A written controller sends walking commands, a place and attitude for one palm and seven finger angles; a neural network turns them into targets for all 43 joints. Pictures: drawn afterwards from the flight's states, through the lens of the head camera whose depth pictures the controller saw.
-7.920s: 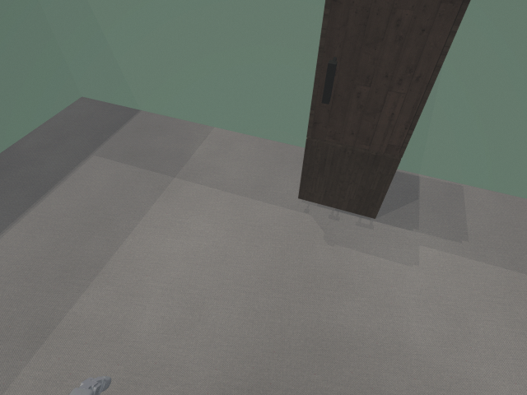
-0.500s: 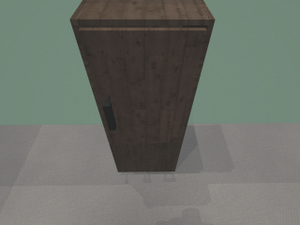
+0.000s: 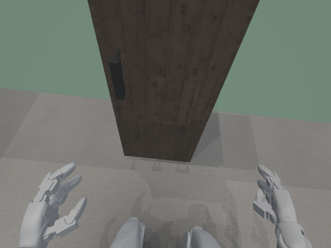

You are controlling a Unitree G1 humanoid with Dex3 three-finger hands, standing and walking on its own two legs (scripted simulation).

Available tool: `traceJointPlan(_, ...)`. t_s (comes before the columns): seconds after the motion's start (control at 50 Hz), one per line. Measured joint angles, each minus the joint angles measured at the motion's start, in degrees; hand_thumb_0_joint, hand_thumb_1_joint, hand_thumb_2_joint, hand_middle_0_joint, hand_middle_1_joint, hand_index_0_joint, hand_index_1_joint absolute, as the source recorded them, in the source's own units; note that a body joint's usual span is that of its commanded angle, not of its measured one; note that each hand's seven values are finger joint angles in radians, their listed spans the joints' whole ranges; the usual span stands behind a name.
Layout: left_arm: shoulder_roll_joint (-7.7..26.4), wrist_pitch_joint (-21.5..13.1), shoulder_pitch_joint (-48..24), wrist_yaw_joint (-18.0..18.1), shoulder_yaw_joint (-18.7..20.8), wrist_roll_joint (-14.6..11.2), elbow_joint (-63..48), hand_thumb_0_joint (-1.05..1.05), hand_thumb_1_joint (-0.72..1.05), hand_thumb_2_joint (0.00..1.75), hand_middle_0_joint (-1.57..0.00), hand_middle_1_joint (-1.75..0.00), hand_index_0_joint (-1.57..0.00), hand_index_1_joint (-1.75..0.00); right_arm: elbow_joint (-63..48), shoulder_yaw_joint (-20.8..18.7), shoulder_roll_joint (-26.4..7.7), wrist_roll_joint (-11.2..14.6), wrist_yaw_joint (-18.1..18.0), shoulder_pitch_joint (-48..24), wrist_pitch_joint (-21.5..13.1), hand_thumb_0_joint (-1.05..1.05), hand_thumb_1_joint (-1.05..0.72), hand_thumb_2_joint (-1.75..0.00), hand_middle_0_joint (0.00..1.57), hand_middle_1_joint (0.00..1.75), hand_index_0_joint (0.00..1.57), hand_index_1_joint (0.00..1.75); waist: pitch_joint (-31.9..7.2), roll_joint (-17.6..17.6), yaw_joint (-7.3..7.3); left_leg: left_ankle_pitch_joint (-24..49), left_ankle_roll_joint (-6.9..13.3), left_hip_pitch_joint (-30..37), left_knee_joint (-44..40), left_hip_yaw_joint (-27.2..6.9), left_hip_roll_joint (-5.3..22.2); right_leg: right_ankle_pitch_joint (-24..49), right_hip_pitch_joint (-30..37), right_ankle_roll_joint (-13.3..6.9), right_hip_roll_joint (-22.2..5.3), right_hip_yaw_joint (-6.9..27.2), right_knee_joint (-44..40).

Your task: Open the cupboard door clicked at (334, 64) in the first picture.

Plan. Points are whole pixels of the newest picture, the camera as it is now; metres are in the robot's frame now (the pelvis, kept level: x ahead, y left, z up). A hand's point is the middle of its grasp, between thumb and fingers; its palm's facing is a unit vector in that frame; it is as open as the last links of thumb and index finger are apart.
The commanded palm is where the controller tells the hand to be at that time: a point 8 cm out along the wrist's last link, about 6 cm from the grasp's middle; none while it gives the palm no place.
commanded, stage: raise the hand with hooked fingers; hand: left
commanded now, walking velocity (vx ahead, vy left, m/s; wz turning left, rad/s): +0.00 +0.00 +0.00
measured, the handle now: (119, 75) +0.57 +0.21 +0.03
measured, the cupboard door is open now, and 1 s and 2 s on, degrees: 0 0 0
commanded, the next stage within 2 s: move the hooked fingers beside the handle in 1.62 s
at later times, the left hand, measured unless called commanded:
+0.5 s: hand (59, 177) +0.24 +0.25 +0.04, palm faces +0.09 -0.99 -0.07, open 12.0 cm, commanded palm +0.21 +0.30 +0.04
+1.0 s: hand (43, 159) +0.27 +0.31 +0.04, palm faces +0.03 -1.00 -0.04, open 13.9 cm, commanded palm +0.25 +0.35 +0.05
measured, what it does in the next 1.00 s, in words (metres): stands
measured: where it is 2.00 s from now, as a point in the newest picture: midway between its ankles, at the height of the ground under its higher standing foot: outside the picture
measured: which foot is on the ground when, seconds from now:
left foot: down 0.00-1.00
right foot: down 0.00-1.00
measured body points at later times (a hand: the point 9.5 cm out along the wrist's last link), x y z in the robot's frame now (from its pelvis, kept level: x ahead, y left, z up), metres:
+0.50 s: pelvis -0.01 +0.01 +0.00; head +0.07 +0.02 +0.44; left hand +0.23 +0.31 +0.05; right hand +0.12 -0.26 -0.09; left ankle +0.02 +0.12 -0.64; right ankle +0.02 -0.10 -0.64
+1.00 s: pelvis +0.00 +0.04 +0.00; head +0.10 +0.07 +0.44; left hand +0.27 +0.36 +0.04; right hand +0.19 -0.19 -0.07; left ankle +0.02 +0.12 -0.64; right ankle +0.02 -0.10 -0.64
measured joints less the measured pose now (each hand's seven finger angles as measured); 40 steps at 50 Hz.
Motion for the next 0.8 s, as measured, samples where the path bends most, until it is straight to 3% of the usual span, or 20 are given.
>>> traceJointPlan(0.08, 1.0, -2.1, 0.1, 0.6, 1.6, -2.1, -7.1, 0.02, 0.44, 0.70, -0.23, -0.60, -0.23, -0.59, 1.7, 2.2, 1.3, -0.2, -1.6, -0.2, -0.2, 0.01, -0.91, -0.90, 0.20, 0.30, 0.19, 0.30, 0.0, 2.1, 1.60, -1.0, -0.7, -4.2, 4.4, -2.6, 0.4, -1.0, -2.7, -0.7, 0.4, -2.5, 2.8)
traceJointPlan(0.14, 2.2, -2.4, -4.5, -2.6, 1.2, -3.2, -9.0, 0.02, 0.37, 0.67, -0.23, -0.64, -0.23, -0.63, 3.8, 4.6, 2.5, 0.3, -2.5, 0.2, -0.3, 0.01, -0.90, -0.90, 0.20, 0.30, 0.20, 0.30, 0.1, 3.9, 1.70, -1.0, -0.9, -6.5, 6.2, -3.9, 0.6, -0.9, -4.3, -1.0, 0.6, -3.7, 3.8)
traceJointPlan(0.18, 3.6, 0.4, -8.5, -5.3, 0.9, -3.5, -7.7, 0.01, 0.33, 0.66, -0.23, -0.67, -0.24, -0.66, 5.0, 5.9, 3.6, 1.0, -3.0, 0.8, 0.1, 0.01, -0.90, -0.90, 0.21, 0.30, 0.20, 0.30, 0.1, 4.7, 1.01, -0.7, -0.9, -7.4, 6.4, -4.0, 0.7, -0.5, -5.2, -1.1, 0.7, -3.7, 4.0)
traceJointPlan(0.24, 5.5, 8.3, -12.9, -8.2, 1.3, -4.2, -3.5, 0.01, 0.26, 0.62, -0.24, -0.71, -0.24, -0.71, 5.6, 7.0, 4.8, 1.9, -3.5, 2.6, 1.5, 0.01, -0.90, -0.90, 0.21, 0.30, 0.20, 0.30, 0.6, 5.4, -0.76, 0.1, -0.9, -7.1, 5.3, -3.2, 0.9, 0.4, -5.4, -0.9, 0.9, -3.0, 3.1)
traceJointPlan(0.28, 6.2, 13.2, -13.7, -7.8, 2.3, -4.6, -1.7, 0.01, 0.21, 0.60, -0.25, -0.74, -0.25, -0.74, 5.4, 6.9, 5.1, 2.1, -3.6, 4.4, 2.3, 0.01, -0.90, -0.90, 0.21, 0.30, 0.20, 0.30, 0.9, 5.5, -2.10, 0.7, -0.7, -6.1, 3.7, -2.4, 1.0, 1.1, -4.8, -0.6, 1.0, -2.2, 1.9)
traceJointPlan(0.32, 6.1, 15.2, -12.7, -5.7, 3.8, -4.9, -1.5, 0.01, 0.16, 0.58, -0.25, -0.77, -0.25, -0.77, 5.3, 6.3, 4.9, 2.1, -3.7, 6.5, 2.6, 0.01, -0.90, -0.90, 0.21, 0.30, 0.20, 0.30, 0.7, 5.4, -2.97, 1.2, -0.4, -4.9, 2.0, -1.5, 1.1, 1.8, -4.0, -0.3, 1.1, -1.4, 0.4)
traceJointPlan(0.36, 5.4, 14.2, -11.1, -2.8, 5.3, -5.0, -2.3, 0.01, 0.12, 0.56, -0.25, -0.80, -0.26, -0.80, 5.8, 5.1, 4.4, 2.0, -3.6, 8.5, 2.4, 0.01, -0.90, -0.90, 0.21, 0.30, 0.20, 0.30, 0.2, 5.2, -3.33, 1.5, -0.1, -3.8, 0.6, -0.8, 1.2, 2.4, -3.2, 0.0, 1.2, -0.7, -1.0)
traceJointPlan(0.42, 4.5, 9.3, -9.7, 0.0, 6.8, -4.8, -2.6, 0.01, 0.05, 0.54, -0.26, -0.85, -0.26, -0.84, 7.0, 3.5, 2.9, 1.8, -3.4, 10.5, 1.8, 0.01, -0.90, -0.90, 0.21, 0.30, 0.20, 0.30, -0.6, 5.0, -3.29, 1.7, 0.4, -3.1, -0.5, -0.3, 0.9, 2.7, -2.5, 0.5, 1.0, -0.2, -2.1)
traceJointPlan(0.5, 5.1, 4.6, -11.2, -1.2, 6.6, -4.1, 1.0, 0.01, -0.04, 0.50, -0.26, -0.91, -0.26, -0.90, 7.8, 2.8, 0.3, 1.9, -3.5, 10.8, 1.3, 0.01, -0.90, -0.90, 0.21, 0.30, 0.20, 0.30, -1.1, 4.9, -3.23, 1.4, 1.1, -4.2, 0.3, -0.3, 0.3, 2.4, -3.3, 1.1, 0.4, -0.2, -1.6)
traceJointPlan(0.62, 6.6, 6.4, -14.3, -6.1, 5.2, -4.1, 4.2, 0.00, -0.18, 0.44, -0.27, -1.00, -0.27, -0.99, 6.1, 3.1, -0.7, 2.2, -4.3, 8.8, 0.6, 0.01, -0.90, -0.90, 0.20, 0.30, 0.20, 0.30, 0.0, 3.9, -3.48, 0.8, 2.1, -4.8, 1.2, 0.1, 0.1, 2.4, -3.6, 2.0, 0.2, 0.2, -1.4)
traceJointPlan(0.8, 7.6, 6.7, -16.3, -3.2, 7.3, -4.4, 1.4, 0.00, -0.39, 0.35, -0.29, -1.13, -0.29, -1.12, 3.2, 5.0, 1.4, 1.3, -2.5, 6.7, 0.9, 0.01, -0.90, -0.90, 0.20, 0.30, 0.20, 0.30, -0.8, 3.9, -2.71, 1.0, 3.0, -2.9, -0.7, 0.2, -0.6, 3.1, -1.1, 3.1, -0.3, 0.3, -4.3)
